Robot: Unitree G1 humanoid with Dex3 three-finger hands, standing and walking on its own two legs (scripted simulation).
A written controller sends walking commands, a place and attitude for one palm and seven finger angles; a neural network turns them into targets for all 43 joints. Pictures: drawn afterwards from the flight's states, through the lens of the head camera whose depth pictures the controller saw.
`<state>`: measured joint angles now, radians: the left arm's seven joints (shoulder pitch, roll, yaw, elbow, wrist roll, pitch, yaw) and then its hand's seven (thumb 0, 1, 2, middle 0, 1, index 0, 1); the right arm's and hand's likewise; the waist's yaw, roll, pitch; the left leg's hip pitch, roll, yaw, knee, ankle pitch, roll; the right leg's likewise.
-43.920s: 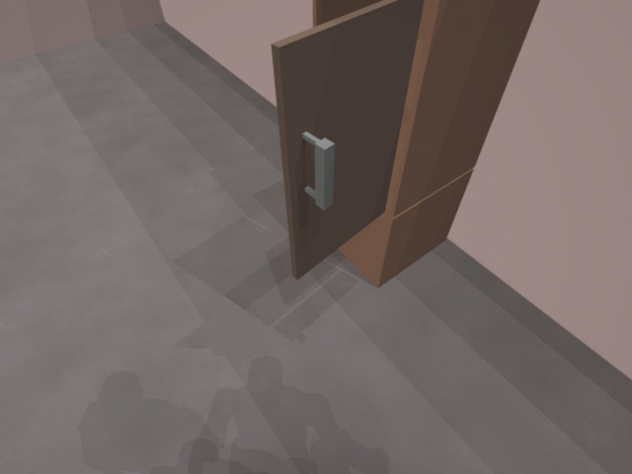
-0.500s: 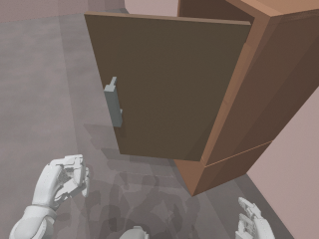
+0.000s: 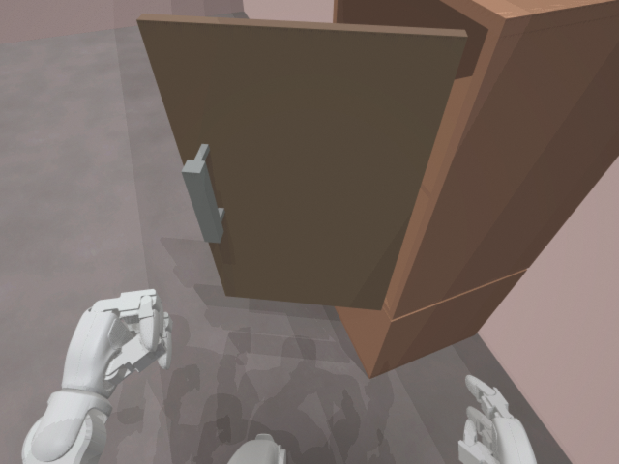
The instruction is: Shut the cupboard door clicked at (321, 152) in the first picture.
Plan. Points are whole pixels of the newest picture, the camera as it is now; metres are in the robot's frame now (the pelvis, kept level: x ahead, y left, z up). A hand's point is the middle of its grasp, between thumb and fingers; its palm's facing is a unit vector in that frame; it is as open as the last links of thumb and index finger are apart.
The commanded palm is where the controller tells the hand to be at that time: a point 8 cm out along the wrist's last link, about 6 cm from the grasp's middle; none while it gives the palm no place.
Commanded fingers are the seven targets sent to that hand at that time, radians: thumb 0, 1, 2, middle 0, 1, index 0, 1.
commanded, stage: bring the fist close to the handle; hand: left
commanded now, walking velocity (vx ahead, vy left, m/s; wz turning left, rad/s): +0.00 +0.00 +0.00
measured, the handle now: (209, 194) +0.47 +0.19 +0.07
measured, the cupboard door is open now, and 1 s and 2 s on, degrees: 63 63 51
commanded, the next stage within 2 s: push the door shut along its arc in 1.24 s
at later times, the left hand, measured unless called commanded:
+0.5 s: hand (194, 279) +0.32 +0.17 +0.07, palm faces -0.07 -1.00 -0.04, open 3.1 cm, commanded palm +0.31 +0.22 +0.08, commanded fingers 0.00 0.90 0.90 -1.30 -1.50 -1.30 -1.50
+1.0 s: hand (215, 236) +0.39 +0.16 +0.08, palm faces -0.05 -1.00 -0.03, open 3.1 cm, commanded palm +0.36 +0.21 +0.08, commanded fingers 0.00 0.90 0.90 -1.30 -1.50 -1.30 -1.50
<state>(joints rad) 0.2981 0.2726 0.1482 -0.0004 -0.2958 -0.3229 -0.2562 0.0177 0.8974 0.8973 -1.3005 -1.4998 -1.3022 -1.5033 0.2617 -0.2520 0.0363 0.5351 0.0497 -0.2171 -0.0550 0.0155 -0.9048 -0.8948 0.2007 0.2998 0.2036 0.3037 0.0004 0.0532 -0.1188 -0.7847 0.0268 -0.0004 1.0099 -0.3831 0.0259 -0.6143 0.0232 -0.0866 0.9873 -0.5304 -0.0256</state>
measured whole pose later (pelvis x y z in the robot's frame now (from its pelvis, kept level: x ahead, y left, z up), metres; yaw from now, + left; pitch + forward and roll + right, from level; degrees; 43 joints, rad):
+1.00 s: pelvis +0.01 +0.00 +0.01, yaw -2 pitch +12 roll -1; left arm -0.30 0.26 0.18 0.56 -0.20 -0.32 -0.17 0.02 0.90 0.90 -1.30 -1.50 -1.30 -1.50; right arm 0.30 -0.26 0.01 0.62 0.05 -0.09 -0.02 0.01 -0.91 -0.89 0.20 0.30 0.20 0.30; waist -0.05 0.04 -0.12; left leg -0.77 0.03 0.05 0.94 -0.37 0.03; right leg -0.63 0.02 -0.04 0.94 -0.51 -0.02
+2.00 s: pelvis +0.00 +0.01 -0.01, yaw -1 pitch +15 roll -3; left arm -0.75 0.39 0.21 1.03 -0.18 -0.35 -0.35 0.02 0.92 0.93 -1.30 -1.50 -1.31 -1.50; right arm 0.32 -0.28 0.02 0.67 0.05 -0.05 -0.02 0.01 -0.91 -0.89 0.20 0.30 0.20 0.30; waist -0.11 0.03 -0.10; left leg -0.93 0.03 0.02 1.02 -0.36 0.05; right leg -0.77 0.02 -0.06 1.01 -0.51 -0.01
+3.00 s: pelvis +0.00 +0.00 -0.04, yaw -4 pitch +25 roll -4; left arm -1.22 0.56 0.24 1.30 -0.07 -0.24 -0.46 0.01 0.90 0.92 -1.30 -1.50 -1.30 -1.50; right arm 0.39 -0.29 0.04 0.68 0.01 -0.05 -0.01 0.01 -0.91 -0.89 0.20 0.30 0.20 0.30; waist -0.22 0.07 -0.11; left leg -1.20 0.07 0.00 1.19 -0.42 0.03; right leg -1.04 0.06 -0.07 1.16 -0.56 -0.03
